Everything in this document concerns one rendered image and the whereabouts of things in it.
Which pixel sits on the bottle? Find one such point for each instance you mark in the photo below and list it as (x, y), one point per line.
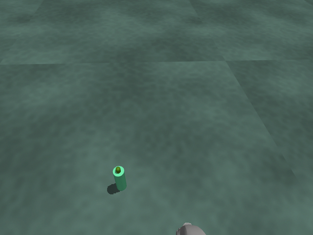
(119, 176)

